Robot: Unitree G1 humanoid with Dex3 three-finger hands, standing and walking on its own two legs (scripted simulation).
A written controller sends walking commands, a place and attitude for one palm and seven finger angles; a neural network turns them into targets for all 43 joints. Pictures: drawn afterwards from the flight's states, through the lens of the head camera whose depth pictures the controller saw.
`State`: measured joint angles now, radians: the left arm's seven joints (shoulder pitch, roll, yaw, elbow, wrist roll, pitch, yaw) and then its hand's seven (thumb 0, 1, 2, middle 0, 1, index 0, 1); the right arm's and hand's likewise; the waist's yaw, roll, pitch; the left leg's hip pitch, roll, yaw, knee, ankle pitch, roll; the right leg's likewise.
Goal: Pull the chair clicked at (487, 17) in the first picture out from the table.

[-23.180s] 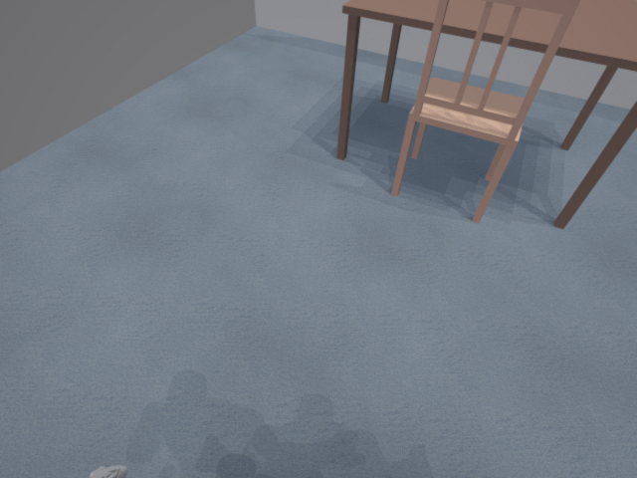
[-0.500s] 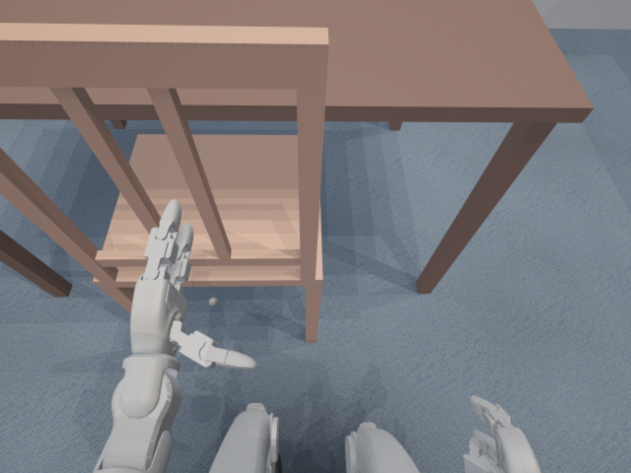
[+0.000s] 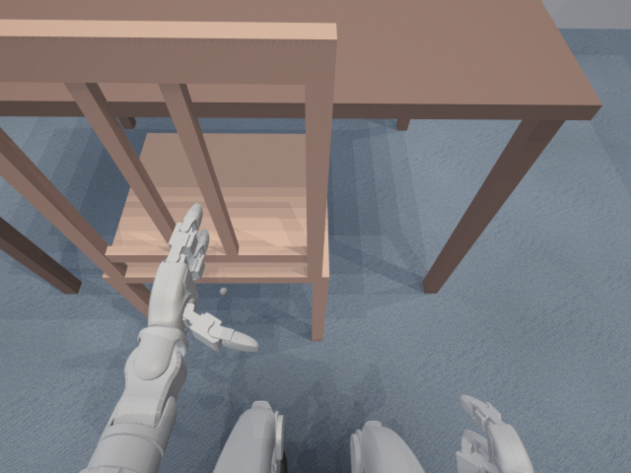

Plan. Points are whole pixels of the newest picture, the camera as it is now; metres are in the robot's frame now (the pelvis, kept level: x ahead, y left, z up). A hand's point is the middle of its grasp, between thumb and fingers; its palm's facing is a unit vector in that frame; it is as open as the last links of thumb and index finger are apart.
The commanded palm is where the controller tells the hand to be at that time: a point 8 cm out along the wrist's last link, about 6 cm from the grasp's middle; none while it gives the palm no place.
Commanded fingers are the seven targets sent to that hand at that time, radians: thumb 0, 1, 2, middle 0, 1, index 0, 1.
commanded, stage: push the fingers through the gap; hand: left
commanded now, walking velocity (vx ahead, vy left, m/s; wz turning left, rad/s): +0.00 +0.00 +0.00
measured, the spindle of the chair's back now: (144, 188) +0.47 +0.24 +0.05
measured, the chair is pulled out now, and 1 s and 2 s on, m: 0.00 0.00 0.00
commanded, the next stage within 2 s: hook a spindle and tug to test in 1.46 s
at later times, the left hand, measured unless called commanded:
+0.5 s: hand (224, 248) +0.38 +0.13 +0.03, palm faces +0.00 -1.00 -0.03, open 17.0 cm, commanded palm +0.37 +0.18 +0.02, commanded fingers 0.00 -0.50 0.30 -0.06 -0.08 -0.06 -0.08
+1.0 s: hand (233, 227) +0.43 +0.12 +0.02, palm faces +0.02 -1.00 -0.05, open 17.0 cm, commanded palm +0.41 +0.17 +0.02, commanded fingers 0.00 -0.50 0.30 -0.06 -0.08 -0.06 -0.08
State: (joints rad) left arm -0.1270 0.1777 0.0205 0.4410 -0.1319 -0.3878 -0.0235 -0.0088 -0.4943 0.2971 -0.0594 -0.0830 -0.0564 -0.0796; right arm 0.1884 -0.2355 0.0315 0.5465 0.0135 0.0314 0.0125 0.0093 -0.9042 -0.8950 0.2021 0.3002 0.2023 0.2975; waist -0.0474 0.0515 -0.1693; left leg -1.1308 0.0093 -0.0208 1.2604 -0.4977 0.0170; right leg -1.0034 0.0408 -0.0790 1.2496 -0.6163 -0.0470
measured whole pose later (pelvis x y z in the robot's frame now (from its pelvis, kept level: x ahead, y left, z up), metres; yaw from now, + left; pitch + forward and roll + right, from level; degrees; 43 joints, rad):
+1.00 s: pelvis -0.01 +0.01 -0.01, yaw -1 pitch +24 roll -3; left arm -0.51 0.20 0.14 0.79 -0.09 -0.49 0.04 -0.01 -0.50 0.30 -0.06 -0.08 -0.05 -0.08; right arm 0.25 -0.24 0.00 0.61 -0.03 0.06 0.03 0.01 -0.90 -0.89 0.20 0.30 0.20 0.30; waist -0.10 0.05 -0.18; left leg -1.21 0.02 -0.01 1.28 -0.49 0.02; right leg -1.09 0.05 -0.07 1.27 -0.60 -0.04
